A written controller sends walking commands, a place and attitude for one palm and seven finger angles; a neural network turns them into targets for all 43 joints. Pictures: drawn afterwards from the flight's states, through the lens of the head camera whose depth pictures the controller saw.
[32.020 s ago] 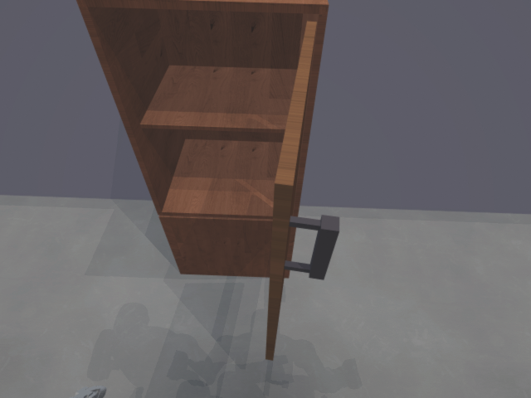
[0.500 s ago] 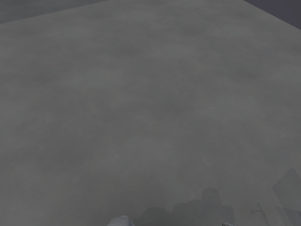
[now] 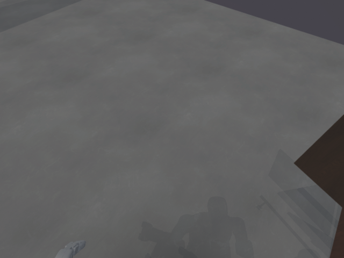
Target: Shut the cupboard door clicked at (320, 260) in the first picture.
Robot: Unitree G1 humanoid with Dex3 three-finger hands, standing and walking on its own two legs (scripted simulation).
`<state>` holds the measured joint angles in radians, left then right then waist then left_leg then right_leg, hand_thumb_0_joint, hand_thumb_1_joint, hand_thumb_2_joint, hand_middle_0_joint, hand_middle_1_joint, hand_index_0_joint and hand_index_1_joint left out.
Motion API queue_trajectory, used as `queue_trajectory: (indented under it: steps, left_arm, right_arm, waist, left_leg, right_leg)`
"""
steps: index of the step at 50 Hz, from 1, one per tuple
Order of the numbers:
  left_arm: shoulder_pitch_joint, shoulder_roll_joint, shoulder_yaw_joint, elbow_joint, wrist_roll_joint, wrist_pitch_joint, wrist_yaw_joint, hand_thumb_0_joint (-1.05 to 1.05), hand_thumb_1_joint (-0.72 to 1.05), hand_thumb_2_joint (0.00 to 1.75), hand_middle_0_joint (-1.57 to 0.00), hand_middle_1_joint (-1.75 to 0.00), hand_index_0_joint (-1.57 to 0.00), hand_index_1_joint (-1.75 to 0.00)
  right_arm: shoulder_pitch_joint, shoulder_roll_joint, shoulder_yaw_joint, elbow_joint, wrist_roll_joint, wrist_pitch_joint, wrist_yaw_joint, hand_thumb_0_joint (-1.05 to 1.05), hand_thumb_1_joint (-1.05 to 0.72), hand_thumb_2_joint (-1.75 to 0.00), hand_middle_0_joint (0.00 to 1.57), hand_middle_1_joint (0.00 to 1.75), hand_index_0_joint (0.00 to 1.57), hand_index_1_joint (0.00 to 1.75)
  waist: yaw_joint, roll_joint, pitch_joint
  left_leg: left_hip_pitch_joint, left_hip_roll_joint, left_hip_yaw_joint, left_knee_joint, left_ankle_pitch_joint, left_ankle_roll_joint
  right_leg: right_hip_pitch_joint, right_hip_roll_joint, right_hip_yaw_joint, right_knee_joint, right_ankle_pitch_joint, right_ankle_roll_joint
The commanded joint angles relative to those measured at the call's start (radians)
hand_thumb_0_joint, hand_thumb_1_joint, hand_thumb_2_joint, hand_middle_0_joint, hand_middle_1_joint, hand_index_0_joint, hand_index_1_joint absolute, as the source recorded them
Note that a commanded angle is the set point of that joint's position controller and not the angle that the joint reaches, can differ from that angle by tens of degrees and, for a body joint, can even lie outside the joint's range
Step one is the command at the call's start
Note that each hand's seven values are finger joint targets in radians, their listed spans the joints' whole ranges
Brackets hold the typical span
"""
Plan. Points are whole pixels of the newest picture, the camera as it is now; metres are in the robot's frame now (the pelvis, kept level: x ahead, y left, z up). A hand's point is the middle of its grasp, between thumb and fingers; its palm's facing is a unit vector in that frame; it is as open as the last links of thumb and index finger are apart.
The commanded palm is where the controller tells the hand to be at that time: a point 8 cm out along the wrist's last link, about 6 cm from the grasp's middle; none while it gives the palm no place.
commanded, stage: turn to face it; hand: left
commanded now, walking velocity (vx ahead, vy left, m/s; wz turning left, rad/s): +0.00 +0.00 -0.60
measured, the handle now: out of the picture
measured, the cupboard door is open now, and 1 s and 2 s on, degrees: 70 70 70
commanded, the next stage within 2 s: take the last steps up to it in 1.50 s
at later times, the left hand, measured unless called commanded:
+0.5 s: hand (96, 242) +0.18 +0.21 -0.16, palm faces -0.25 -0.95 -0.19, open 7.4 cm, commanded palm none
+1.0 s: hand (133, 224) +0.22 +0.12 -0.14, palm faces -0.53 -0.81 -0.26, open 7.4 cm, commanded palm none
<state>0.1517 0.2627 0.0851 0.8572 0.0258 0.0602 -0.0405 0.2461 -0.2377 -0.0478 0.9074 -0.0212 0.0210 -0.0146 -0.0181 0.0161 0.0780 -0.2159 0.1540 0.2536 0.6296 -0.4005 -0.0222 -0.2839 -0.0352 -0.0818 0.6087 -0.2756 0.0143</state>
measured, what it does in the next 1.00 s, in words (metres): steps on the spot, turning right: left foot, then right foot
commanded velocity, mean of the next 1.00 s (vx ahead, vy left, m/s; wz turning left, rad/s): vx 0.00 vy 0.00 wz -0.60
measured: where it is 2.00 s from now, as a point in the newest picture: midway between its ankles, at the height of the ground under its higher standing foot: outside the picture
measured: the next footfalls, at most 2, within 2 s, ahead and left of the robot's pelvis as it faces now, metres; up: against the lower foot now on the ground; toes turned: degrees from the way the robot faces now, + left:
left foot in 0.34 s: +0.11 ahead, +0.13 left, +0.00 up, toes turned -9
right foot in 0.76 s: +0.00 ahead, -0.10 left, +0.00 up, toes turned -32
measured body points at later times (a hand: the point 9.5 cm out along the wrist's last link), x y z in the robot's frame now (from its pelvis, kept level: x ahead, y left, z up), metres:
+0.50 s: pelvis +0.03 +0.04 +0.01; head +0.09 +0.06 +0.46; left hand +0.19 +0.26 -0.15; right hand +0.04 -0.22 -0.11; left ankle +0.07 +0.14 -0.73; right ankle -0.05 -0.08 -0.64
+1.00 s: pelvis +0.04 +0.00 +0.01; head +0.07 -0.04 +0.46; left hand +0.25 +0.16 -0.12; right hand -0.04 -0.27 -0.13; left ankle +0.11 +0.13 -0.65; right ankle -0.03 -0.08 -0.73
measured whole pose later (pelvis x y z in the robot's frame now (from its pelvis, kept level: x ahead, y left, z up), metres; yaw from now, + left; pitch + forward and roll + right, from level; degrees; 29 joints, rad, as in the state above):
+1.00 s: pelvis +0.04 +0.00 +0.01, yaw -34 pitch +2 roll +1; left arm 0.20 0.21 0.05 0.88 0.02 0.03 0.00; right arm 0.18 -0.26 -0.05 0.89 -0.01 0.06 -0.01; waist -0.01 0.02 0.08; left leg -0.52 0.07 0.02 1.06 -0.38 -0.09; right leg -0.24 0.02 0.02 0.49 -0.27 -0.03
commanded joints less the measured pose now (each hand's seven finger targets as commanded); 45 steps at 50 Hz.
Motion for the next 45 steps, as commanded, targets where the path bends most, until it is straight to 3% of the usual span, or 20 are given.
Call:
queue_trajectory:
  steps: [1,2,4,7,12,15,16,17,18,19,21,24,32,36,37,38,39,40,41,45]
  left_arm:
    - [0.242,0.261,0.048,0.004,-0.009,-0.046,0.044,0.00,0.90,0.90,-0.20,-0.30,-0.20,-0.30]
    - [0.197,0.245,0.041,-0.010,-0.010,-0.041,0.050,0.00,0.90,0.90,-0.20,-0.30,-0.20,-0.30]
    - [0.064,0.180,0.034,-0.048,-0.006,-0.034,0.065,0.00,0.90,0.90,-0.20,-0.30,-0.20,-0.30]
    - [0.012,0.160,0.020,-0.074,-0.003,-0.043,0.058,0.00,0.90,0.90,-0.20,-0.30,-0.20,-0.30]
    - [0.024,0.190,0.032,-0.069,0.004,-0.035,0.047,0.00,0.90,0.90,-0.20,-0.30,-0.20,-0.30]
    - [-0.026,0.175,0.033,-0.072,-0.003,-0.027,0.044,0.00,0.90,0.90,-0.20,-0.30,-0.20,-0.30]
    - [-0.022,0.138,0.023,-0.081,-0.013,-0.021,0.041,0.00,0.90,0.90,-0.20,-0.30,-0.20,-0.30]
    - [0.016,0.069,0.012,-0.095,-0.023,-0.014,0.035,0.00,0.90,0.90,-0.20,-0.30,-0.20,-0.30]
    - [0.002,0.073,0.009,-0.106,-0.018,-0.013,0.034,0.00,0.90,0.90,-0.20,-0.30,-0.20,-0.30]
    - [-0.013,0.093,0.011,-0.114,-0.011,-0.014,0.030,0.00,0.90,0.90,-0.20,-0.30,-0.20,-0.30]
    - [-0.002,0.097,0.032,-0.075,0.000,-0.006,0.016,0.00,0.90,0.90,-0.20,-0.30,-0.20,-0.30]
    - [0.009,0.065,0.023,-0.063,-0.006,0.002,0.000,0.00,0.90,0.90,-0.20,-0.30,-0.20,-0.30]
    - [-0.059,0.027,0.006,-0.087,-0.007,-0.007,-0.002,0.00,0.90,0.90,-0.20,-0.30,-0.20,-0.30]
    - [0.056,0.062,0.015,-0.049,-0.006,-0.018,0.005,0.00,0.90,0.90,-0.20,-0.30,-0.20,-0.30]
    - [0.134,0.131,0.026,-0.028,0.000,-0.028,0.014,0.00,0.90,0.90,-0.20,-0.30,-0.20,-0.30]
    - [0.168,0.238,0.046,-0.017,0.008,-0.041,0.030,0.00,0.90,0.90,-0.20,-0.30,-0.20,-0.30]
    - [0.203,0.258,0.046,-0.005,-0.010,-0.039,0.044,0.00,0.90,0.90,-0.20,-0.30,-0.20,-0.30]
    - [0.168,0.240,0.041,-0.017,-0.010,-0.036,0.051,0.00,0.90,0.90,-0.20,-0.30,-0.20,-0.30]
    - [0.094,0.205,0.040,-0.034,-0.006,-0.039,0.058,0.00,0.90,0.90,-0.20,-0.30,-0.20,-0.30]
    - [0.031,0.143,0.017,-0.057,-0.011,-0.052,0.056,0.00,0.90,0.90,-0.20,-0.30,-0.20,-0.30]
  right_arm:
    - [-0.104,-0.097,-0.020,-0.139,0.012,0.002,-0.012,0.00,-0.90,-0.90,0.20,0.30,0.20,0.30]
    - [-0.098,-0.091,-0.018,-0.137,0.015,0.012,-0.013,0.00,-0.90,-0.90,0.20,0.30,0.20,0.30]
    - [-0.108,-0.105,-0.025,-0.119,0.009,0.009,-0.012,0.00,-0.90,-0.90,0.20,0.30,0.20,0.30]
    - [-0.052,-0.096,-0.022,-0.093,0.007,0.011,-0.003,0.00,-0.90,-0.90,0.20,0.30,0.20,0.30]
    - [-0.050,-0.075,-0.019,-0.104,0.014,0.004,-0.004,0.00,-0.90,-0.90,0.20,0.30,0.20,0.30]
    - [0.050,-0.083,-0.020,-0.079,0.016,-0.012,-0.010,0.00,-0.90,-0.90,0.20,0.30,0.20,0.30]
    - [0.080,-0.127,-0.026,-0.070,0.013,-0.023,-0.015,0.00,-0.90,-0.90,0.20,0.30,0.20,0.30]
    - [0.106,-0.231,-0.044,-0.070,-0.003,-0.034,-0.018,0.00,-0.90,-0.90,0.20,0.30,0.20,0.30]
    - [0.118,-0.272,-0.050,-0.079,-0.007,-0.028,-0.024,0.00,-0.90,-0.90,0.20,0.30,0.20,0.30]
    - [0.093,-0.253,-0.040,-0.098,-0.010,-0.025,-0.022,0.00,-0.90,-0.90,0.20,0.30,0.20,0.30]
    - [0.001,-0.182,-0.023,-0.114,-0.014,-0.033,-0.030,0.00,-0.90,-0.90,0.20,0.30,0.20,0.30]
    - [-0.022,-0.157,-0.018,-0.117,-0.011,-0.030,-0.033,0.00,-0.90,-0.90,0.20,0.30,0.20,0.30]
    - [0.066,-0.185,-0.046,-0.057,-0.010,-0.023,-0.020,0.00,-0.90,-0.90,0.20,0.30,0.20,0.30]
    - [-0.007,-0.199,-0.054,-0.066,-0.001,-0.013,-0.008,0.00,-0.90,-0.90,0.20,0.30,0.20,0.30]
    - [-0.021,-0.165,-0.050,-0.080,0.009,-0.010,-0.003,0.00,-0.90,-0.90,0.20,0.30,0.20,0.30]
    - [-0.064,-0.075,-0.027,-0.131,0.011,-0.006,0.001,0.00,-0.90,-0.90,0.20,0.30,0.20,0.30]
    - [-0.095,-0.109,-0.023,-0.146,0.007,0.012,-0.007,0.00,-0.90,-0.90,0.20,0.30,0.20,0.30]
    - [-0.106,-0.095,-0.022,-0.143,0.011,0.020,-0.006,0.00,-0.90,-0.90,0.20,0.30,0.20,0.30]
    - [-0.094,-0.091,-0.025,-0.126,0.008,0.020,-0.010,0.00,-0.90,-0.90,0.20,0.30,0.20,0.30]
    - [-0.050,-0.099,-0.027,-0.083,0.003,0.015,0.001,0.00,-0.90,-0.90,0.20,0.30,0.20,0.30]
  waist:
    - [0.125,-0.274,-0.187]
    - [0.097,-0.219,-0.136]
    - [0.056,-0.276,-0.092]
    - [0.014,-0.183,-0.119]
    - [0.025,-0.167,-0.115]
    - [-0.028,-0.174,-0.134]
    - [-0.038,-0.060,-0.157]
    - [-0.038,0.242,-0.179]
    - [-0.046,0.315,-0.167]
    - [-0.038,0.188,-0.126]
    - [0.005,0.196,-0.074]
    - [0.014,0.163,-0.087]
    - [-0.036,0.194,-0.148]
    - [0.037,0.152,-0.147]
    - [0.075,-0.012,-0.163]
    - [0.099,-0.346,-0.122]
    - [0.116,-0.296,-0.122]
    - [0.091,-0.212,-0.075]
    - [0.057,-0.285,-0.071]
    - [0.011,-0.174,-0.131]
  left_leg:
    - [-0.385,-0.078,-0.175,0.519,-0.275,-0.047]
    - [-0.409,-0.053,-0.249,0.585,-0.207,-0.038]
    - [-0.450,-0.030,-0.271,0.585,-0.090,-0.050]
    - [-0.326,-0.056,-0.240,0.456,-0.022,-0.067]
    - [-0.199,-0.111,-0.205,0.178,-0.015,-0.063]
    - [-0.023,-0.129,-0.200,-0.091,0.151,-0.055]
    - [0.108,-0.072,-0.250,-0.225,0.215,-0.039]
    - [0.198,0.180,-0.530,-0.319,0.293,0.050]
    - [0.140,0.331,-0.633,-0.343,0.376,0.151]
    - [0.042,0.327,-0.606,-0.334,0.350,0.184]
    - [0.002,0.236,-0.463,-0.336,0.430,0.150]
    - [0.084,0.172,-0.284,-0.288,0.530,0.134]
    - [0.189,0.209,-0.179,-0.203,0.662,0.145]
    - [0.043,0.187,-0.100,-0.061,0.490,0.065]
    - [-0.083,0.127,-0.057,0.095,0.300,0.009]
    - [-0.369,-0.044,-0.032,0.326,-0.225,-0.052]
    - [-0.389,-0.062,-0.173,0.484,-0.257,-0.049]
    - [-0.422,-0.044,-0.237,0.548,-0.189,-0.042]
    - [-0.467,-0.040,-0.259,0.567,-0.129,-0.046]
    - [-0.375,-0.051,-0.250,0.499,0.030,-0.074]
  right_leg:
    - [0.336,-0.384,0.492,-0.214,0.808,-0.248]
    - [0.264,-0.361,0.440,-0.243,0.606,-0.262]
    - [0.224,-0.261,0.394,-0.249,0.476,-0.222]
    - [0.141,-0.199,0.289,-0.225,0.497,-0.193]
    - [0.074,-0.179,0.357,-0.197,0.413,-0.193]
    - [-0.005,-0.128,0.359,-0.116,0.345,-0.128]
    - [-0.097,-0.063,0.313,-0.038,0.235,-0.076]
    - [-0.253,0.087,0.181,0.172,-0.132,-0.008]
    - [-0.276,0.084,0.121,0.410,-0.377,0.011]
    - [-0.240,0.033,0.154,0.512,-0.345,0.008]
    - [-0.272,0.014,0.140,0.623,-0.240,0.028]
    - [-0.277,0.000,0.085,0.573,-0.172,0.045]
    - [-0.152,0.015,-0.004,0.205,-0.181,0.029]
    - [0.093,0.029,-0.029,-0.105,0.063,-0.009]
    - [0.228,-0.070,0.101,-0.222,0.194,-0.045]
    - [0.314,-0.310,0.463,-0.282,0.482,-0.150]
    - [0.232,-0.380,0.511,-0.278,0.595,-0.231]
    - [0.181,-0.348,0.454,-0.296,0.447,-0.249]
    - [0.188,-0.289,0.455,-0.307,0.367,-0.222]
    - [0.186,-0.181,0.289,-0.237,0.524,-0.181]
